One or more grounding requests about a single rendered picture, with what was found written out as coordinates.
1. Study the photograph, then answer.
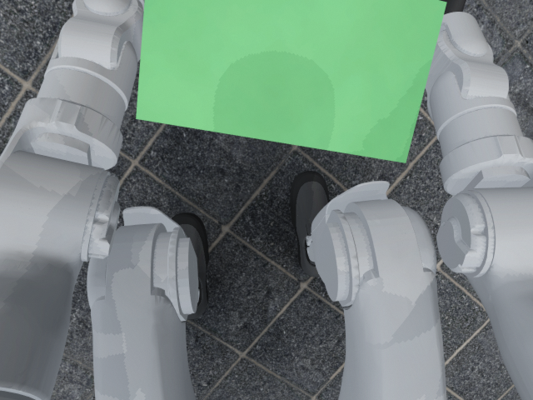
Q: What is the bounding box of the robot left upper arm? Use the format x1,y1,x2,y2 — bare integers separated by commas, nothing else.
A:
0,150,121,400

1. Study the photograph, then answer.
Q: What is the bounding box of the right robot forearm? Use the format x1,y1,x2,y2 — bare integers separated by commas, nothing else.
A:
425,12,533,196

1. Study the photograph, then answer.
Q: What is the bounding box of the right robot shin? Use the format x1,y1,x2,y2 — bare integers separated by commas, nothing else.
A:
306,181,436,282

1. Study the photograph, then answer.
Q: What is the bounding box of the carton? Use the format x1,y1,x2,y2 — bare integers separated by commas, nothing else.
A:
136,0,446,163

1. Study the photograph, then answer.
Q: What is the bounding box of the left robot thigh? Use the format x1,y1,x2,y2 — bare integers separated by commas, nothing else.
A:
91,223,198,400

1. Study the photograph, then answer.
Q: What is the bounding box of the left robot forearm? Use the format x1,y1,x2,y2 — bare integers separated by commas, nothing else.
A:
0,0,145,170

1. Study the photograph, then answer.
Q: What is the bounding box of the robot right upper arm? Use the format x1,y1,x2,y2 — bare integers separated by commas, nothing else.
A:
436,187,533,400

